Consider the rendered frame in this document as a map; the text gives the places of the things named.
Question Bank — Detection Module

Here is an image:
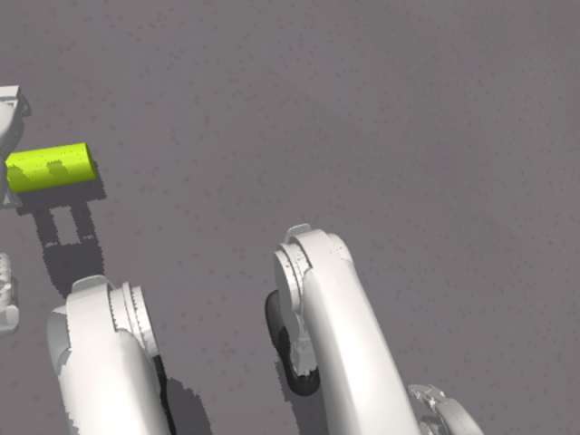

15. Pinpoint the left robot foot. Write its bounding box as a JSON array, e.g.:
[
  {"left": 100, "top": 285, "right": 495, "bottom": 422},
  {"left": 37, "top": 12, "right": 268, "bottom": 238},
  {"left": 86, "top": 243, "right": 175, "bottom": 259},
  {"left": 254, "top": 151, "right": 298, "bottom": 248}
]
[{"left": 153, "top": 355, "right": 176, "bottom": 435}]

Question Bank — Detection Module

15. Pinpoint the right robot hand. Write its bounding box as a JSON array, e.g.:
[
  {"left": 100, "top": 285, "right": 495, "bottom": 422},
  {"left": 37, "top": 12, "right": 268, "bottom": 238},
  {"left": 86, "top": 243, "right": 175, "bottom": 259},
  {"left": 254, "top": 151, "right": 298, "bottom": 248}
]
[{"left": 406, "top": 384, "right": 484, "bottom": 435}]

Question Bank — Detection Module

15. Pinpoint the right robot foot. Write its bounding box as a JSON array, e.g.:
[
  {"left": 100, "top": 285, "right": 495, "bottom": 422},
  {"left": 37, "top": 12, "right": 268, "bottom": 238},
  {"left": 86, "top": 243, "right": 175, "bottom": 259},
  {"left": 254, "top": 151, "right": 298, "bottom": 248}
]
[{"left": 265, "top": 289, "right": 320, "bottom": 396}]

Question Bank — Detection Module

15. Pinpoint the left robot hand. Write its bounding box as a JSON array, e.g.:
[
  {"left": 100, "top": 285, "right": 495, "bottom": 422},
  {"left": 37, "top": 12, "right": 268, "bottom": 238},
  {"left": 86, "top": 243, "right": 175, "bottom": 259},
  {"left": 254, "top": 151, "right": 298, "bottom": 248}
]
[{"left": 0, "top": 85, "right": 32, "bottom": 209}]

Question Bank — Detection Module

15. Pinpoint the can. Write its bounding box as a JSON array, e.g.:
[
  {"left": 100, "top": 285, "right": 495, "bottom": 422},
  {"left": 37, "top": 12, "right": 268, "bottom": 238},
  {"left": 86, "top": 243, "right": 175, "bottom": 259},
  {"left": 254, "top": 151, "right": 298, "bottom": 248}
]
[{"left": 5, "top": 142, "right": 97, "bottom": 193}]

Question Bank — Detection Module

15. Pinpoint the left robot arm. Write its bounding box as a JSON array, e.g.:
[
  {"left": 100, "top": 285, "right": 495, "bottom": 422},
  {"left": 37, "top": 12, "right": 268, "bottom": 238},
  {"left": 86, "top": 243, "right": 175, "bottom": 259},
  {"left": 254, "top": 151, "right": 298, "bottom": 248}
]
[{"left": 0, "top": 157, "right": 19, "bottom": 337}]

